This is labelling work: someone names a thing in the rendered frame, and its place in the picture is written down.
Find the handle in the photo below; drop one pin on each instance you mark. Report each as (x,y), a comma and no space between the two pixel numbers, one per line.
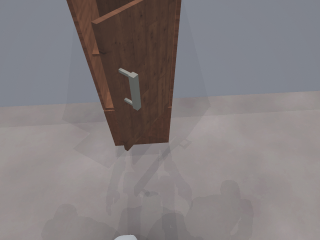
(134,89)

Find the cupboard door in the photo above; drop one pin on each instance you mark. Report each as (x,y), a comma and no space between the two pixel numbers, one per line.
(137,37)

